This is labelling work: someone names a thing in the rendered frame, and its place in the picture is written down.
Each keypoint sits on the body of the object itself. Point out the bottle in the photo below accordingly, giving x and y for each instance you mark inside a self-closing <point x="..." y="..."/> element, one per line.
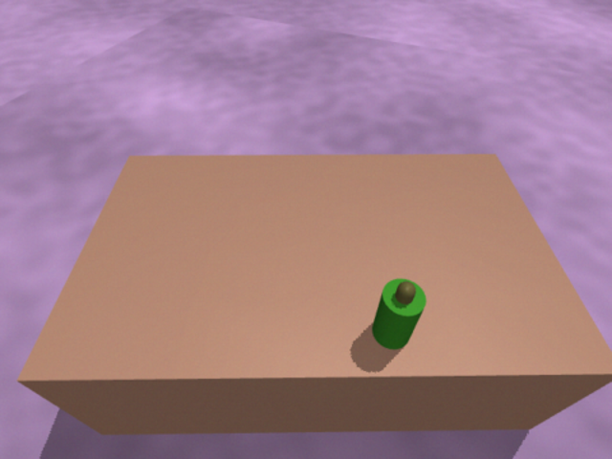
<point x="401" y="305"/>

